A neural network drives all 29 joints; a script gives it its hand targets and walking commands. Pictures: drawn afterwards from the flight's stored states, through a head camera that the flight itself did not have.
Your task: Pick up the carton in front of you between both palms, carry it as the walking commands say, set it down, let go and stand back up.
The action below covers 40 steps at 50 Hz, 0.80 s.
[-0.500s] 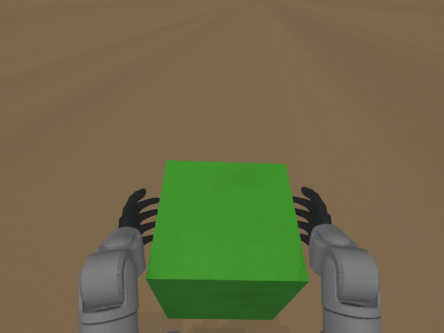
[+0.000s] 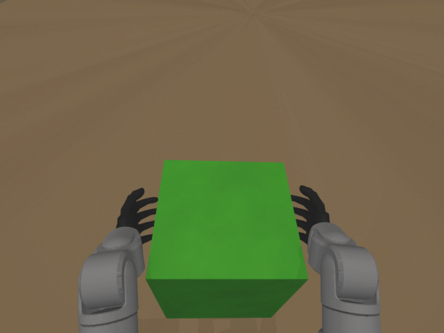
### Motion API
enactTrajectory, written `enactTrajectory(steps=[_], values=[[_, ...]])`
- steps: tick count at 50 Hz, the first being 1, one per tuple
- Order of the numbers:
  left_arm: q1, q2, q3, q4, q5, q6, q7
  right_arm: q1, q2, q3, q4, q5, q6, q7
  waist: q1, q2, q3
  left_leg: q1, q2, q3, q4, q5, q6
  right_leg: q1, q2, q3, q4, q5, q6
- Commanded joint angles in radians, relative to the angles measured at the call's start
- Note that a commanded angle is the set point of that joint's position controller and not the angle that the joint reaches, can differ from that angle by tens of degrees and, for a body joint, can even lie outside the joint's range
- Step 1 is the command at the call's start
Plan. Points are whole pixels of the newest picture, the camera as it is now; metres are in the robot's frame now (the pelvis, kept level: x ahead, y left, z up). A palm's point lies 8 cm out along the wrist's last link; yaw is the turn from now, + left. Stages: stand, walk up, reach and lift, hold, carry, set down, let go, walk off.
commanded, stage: carry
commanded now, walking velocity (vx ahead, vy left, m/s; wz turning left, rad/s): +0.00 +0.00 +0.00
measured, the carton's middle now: (221, 244) +0.29 +0.00 +0.01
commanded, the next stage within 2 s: none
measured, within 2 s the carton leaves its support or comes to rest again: neither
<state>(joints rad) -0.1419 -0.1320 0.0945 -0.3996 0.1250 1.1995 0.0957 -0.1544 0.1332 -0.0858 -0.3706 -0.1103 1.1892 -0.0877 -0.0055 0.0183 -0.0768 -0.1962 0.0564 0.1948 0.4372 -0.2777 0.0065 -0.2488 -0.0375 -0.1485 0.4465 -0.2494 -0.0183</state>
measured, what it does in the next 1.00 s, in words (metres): steps on the spot: left foot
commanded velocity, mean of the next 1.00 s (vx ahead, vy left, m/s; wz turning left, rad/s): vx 0.00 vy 0.00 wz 0.00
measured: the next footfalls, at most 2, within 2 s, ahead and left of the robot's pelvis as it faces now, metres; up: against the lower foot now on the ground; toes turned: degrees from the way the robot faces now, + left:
left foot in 0.60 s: +0.17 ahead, +0.10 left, +0.00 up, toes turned -22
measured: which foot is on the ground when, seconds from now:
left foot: down 0.00-0.44, up 0.46-0.58, down 0.60-1.00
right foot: down 0.00-1.00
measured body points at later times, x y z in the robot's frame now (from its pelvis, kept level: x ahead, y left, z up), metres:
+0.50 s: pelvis +0.09 -0.01 +0.02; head +0.10 -0.01 +0.47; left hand +0.37 +0.15 +0.09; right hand +0.37 -0.16 +0.09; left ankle +0.02 +0.10 -0.70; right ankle -0.01 -0.11 -0.72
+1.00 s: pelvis +0.10 +0.00 -0.01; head +0.08 +0.00 +0.44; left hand +0.38 +0.14 +0.04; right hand +0.36 -0.17 +0.04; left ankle +0.14 +0.09 -0.74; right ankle -0.01 -0.11 -0.74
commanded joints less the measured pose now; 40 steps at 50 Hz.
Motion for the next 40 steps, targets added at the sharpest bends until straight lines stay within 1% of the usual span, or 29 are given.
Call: enactTrajectory(steps=[1,4,7,10,12,14,15,16,17,18,19,20,21,22,23,24,25,26,27,28,29,30,31,32,33,34,36,37,40], values=[[-0.363,-0.856,-0.661,0.110,-0.396,0.035,-0.285,-0.387,0.868,0.674,0.050,0.370,0.046,0.253,-0.001,-0.094,-0.276,0.062,0.088,-0.063,0.096,0.506,-0.038,0.180,-0.155,0.107,0.047,0.887,-0.002],[-0.419,-0.877,-0.661,0.127,-0.399,0.027,-0.291,-0.428,0.901,0.680,0.090,0.379,0.039,0.259,-0.001,-0.126,-0.254,-0.012,0.059,-0.059,0.077,0.361,-0.044,0.227,-0.160,0.108,0.068,1.016,-0.018],[-0.513,-0.921,-0.683,0.074,-0.422,0.014,-0.292,-0.517,0.950,0.703,0.053,0.413,0.024,0.264,0.002,-0.109,-0.240,-0.010,0.043,-0.044,0.002,0.375,-0.051,0.230,-0.130,0.090,0.078,0.972,-0.016],[-0.569,-0.935,-0.705,0.002,-0.446,0.011,-0.283,-0.557,0.965,0.708,0.003,0.437,0.019,0.258,0.002,-0.029,-0.274,0.096,0.053,-0.044,-0.009,0.605,-0.053,0.189,-0.099,0.063,0.114,0.848,-0.005],[-0.547,-0.924,-0.710,-0.015,-0.447,0.015,-0.272,-0.516,0.951,0.694,-0.002,0.434,0.022,0.252,-0.001,0.053,-0.316,0.240,0.068,-0.047,0.034,0.868,-0.046,0.101,-0.069,0.035,0.135,0.704,0.008],[-0.499,-0.911,-0.711,-0.017,-0.436,0.018,-0.263,-0.456,0.936,0.680,-0.002,0.421,0.024,0.249,-0.004,0.130,-0.335,0.385,0.089,-0.056,0.104,1.100,-0.024,-0.007,-0.032,0.004,0.060,0.507,0.021],[-0.478,-0.907,-0.711,-0.018,-0.430,0.018,-0.260,-0.430,0.933,0.678,0.000,0.413,0.024,0.249,-0.004,0.147,-0.335,0.406,0.093,-0.054,0.131,1.147,-0.014,-0.018,-0.018,-0.007,0.007,0.455,0.026],[-0.465,-0.906,-0.711,-0.019,-0.424,0.019,-0.259,-0.412,0.934,0.679,0.000,0.407,0.022,0.249,-0.002,0.137,-0.335,0.371,0.087,-0.045,0.161,1.129,-0.009,0.026,-0.008,-0.011,-0.043,0.469,0.028],[-0.463,-0.907,-0.712,-0.023,-0.420,0.019,-0.260,-0.404,0.936,0.679,0.001,0.401,0.021,0.250,0.003,0.094,-0.337,0.271,0.069,-0.030,0.207,1.038,-0.010,0.131,-0.009,-0.003,-0.079,0.577,0.026],[-0.462,-0.907,-0.712,-0.028,-0.420,0.018,-0.262,-0.406,0.939,0.682,-0.001,0.398,0.019,0.250,0.014,0.011,-0.338,0.088,0.037,-0.007,0.266,0.820,-0.024,0.307,-0.031,0.022,-0.068,0.805,0.014],[-0.459,-0.907,-0.710,-0.023,-0.419,0.017,-0.265,-0.418,0.944,0.690,-0.007,0.397,0.018,0.251,0.031,-0.149,-0.317,-0.220,-0.025,0.015,0.297,0.295,-0.042,0.562,-0.085,0.084,0.010,1.160,-0.025],[-0.447,-0.906,-0.703,-0.002,-0.417,0.015,-0.270,-0.433,0.939,0.702,-0.017,0.394,0.019,0.250,0.044,-0.286,-0.278,-0.467,-0.077,0.014,0.301,-0.231,-0.038,0.729,-0.173,0.160,0.068,1.453,-0.100],[-0.431,-0.901,-0.696,0.006,-0.419,0.014,-0.271,-0.440,0.929,0.709,-0.028,0.395,0.021,0.248,0.048,-0.256,-0.243,-0.497,-0.063,-0.026,0.240,-0.298,-0.018,0.705,-0.199,0.181,0.060,1.422,-0.126],[-0.435,-0.912,-0.701,-0.008,-0.424,0.014,-0.271,-0.455,0.929,0.713,-0.047,0.401,0.020,0.246,0.047,-0.213,-0.230,-0.456,-0.048,-0.046,0.139,-0.262,-0.007,0.655,-0.187,0.170,0.052,1.296,-0.121],[-0.441,-0.919,-0.700,-0.019,-0.425,0.013,-0.272,-0.463,0.929,0.714,-0.057,0.407,0.019,0.244,0.039,-0.204,-0.213,-0.404,-0.044,-0.042,0.024,-0.189,-0.007,0.599,-0.157,0.152,0.050,1.179,-0.103],[-0.438,-0.915,-0.698,-0.022,-0.421,0.013,-0.271,-0.451,0.933,0.713,-0.057,0.406,0.020,0.243,0.029,-0.163,-0.226,-0.220,-0.055,-0.031,-0.089,0.033,-0.003,0.465,-0.116,0.102,0.059,1.021,-0.082],[-0.431,-0.916,-0.694,-0.021,-0.420,0.013,-0.271,-0.441,0.932,0.710,-0.054,0.402,0.022,0.243,0.015,-0.152,-0.271,0.019,-0.042,-0.027,-0.173,0.326,-0.006,0.303,-0.100,0.064,0.071,0.792,-0.045],[-0.445,-0.917,-0.696,-0.028,-0.421,0.013,-0.273,-0.440,0.924,0.701,-0.061,0.394,0.021,0.244,0.008,-0.098,-0.296,0.221,0.008,-0.063,-0.124,0.494,0.001,0.117,-0.094,0.065,0.078,0.457,-0.008],[-0.456,-0.904,-0.698,-0.031,-0.423,0.018,-0.275,-0.428,0.900,0.687,-0.048,0.388,0.022,0.247,0.002,0.023,-0.327,0.348,0.133,-0.148,-0.006,0.809,0.040,-0.016,-0.089,0.068,0.094,0.159,0.018],[-0.471,-0.893,-0.707,-0.029,-0.425,0.025,-0.277,-0.410,0.882,0.670,-0.025,0.379,0.024,0.249,0.004,0.105,-0.333,0.338,0.197,-0.204,0.045,0.980,0.081,-0.021,-0.064,0.076,0.071,-0.057,0.025],[-0.473,-0.893,-0.717,-0.015,-0.427,0.030,-0.280,-0.413,0.874,0.655,-0.015,0.374,0.025,0.249,0.008,0.133,-0.333,0.253,0.232,-0.232,0.042,0.956,0.100,0.034,-0.050,0.093,0.047,-0.126,0.023],[-0.460,-0.891,-0.715,0.018,-0.425,0.035,-0.282,-0.413,0.869,0.643,-0.002,0.365,0.031,0.248,0.012,0.112,-0.315,0.181,0.233,-0.248,0.015,0.803,0.096,0.055,-0.037,0.104,-0.002,-0.114,0.020],[-0.477,-0.895,-0.727,0.020,-0.436,0.038,-0.285,-0.397,0.891,0.646,0.019,0.351,0.032,0.246,0.010,0.071,-0.261,0.136,0.185,-0.200,0.002,0.565,0.093,0.059,-0.032,0.106,-0.114,-0.085,0.002],[-0.496,-0.891,-0.726,0.014,-0.437,0.039,-0.289,-0.385,0.910,0.647,0.042,0.344,0.026,0.248,0.000,0.038,-0.250,0.082,0.156,-0.194,0.033,0.479,0.075,0.126,-0.085,0.121,-0.090,0.089,0.006],[-0.493,-0.885,-0.720,0.015,-0.433,0.035,-0.291,-0.362,0.936,0.653,0.082,0.341,0.019,0.254,-0.003,0.017,-0.252,0.053,0.135,-0.181,0.070,0.492,0.069,0.167,-0.111,0.121,-0.046,0.263,0.018],[-0.489,-0.891,-0.721,0.024,-0.428,0.023,-0.295,-0.370,0.956,0.656,0.086,0.348,0.009,0.260,-0.003,0.002,-0.249,0.040,0.112,-0.169,0.075,0.506,0.062,0.148,-0.114,0.116,0.028,0.325,0.023],[-0.477,-0.938,-0.725,0.060,-0.414,-0.004,-0.300,-0.407,0.979,0.670,0.082,0.368,-0.009,0.271,0.000,0.009,-0.255,0.090,0.122,-0.167,0.067,0.653,0.060,0.080,-0.086,0.092,0.066,0.183,0.030],[-0.462,-0.954,-0.728,0.077,-0.409,-0.015,-0.301,-0.401,0.987,0.675,0.092,0.373,-0.017,0.276,0.003,0.021,-0.270,0.120,0.131,-0.167,0.069,0.674,0.065,0.068,-0.083,0.091,0.039,0.129,0.031],[-0.410,-0.954,-0.708,0.126,-0.370,-0.068,-0.303,-0.405,0.988,0.697,0.096,0.370,-0.074,0.286,0.000,0.013,-0.296,0.110,0.122,-0.156,0.106,0.616,0.066,0.082,-0.095,0.105,0.027,0.224,0.030]])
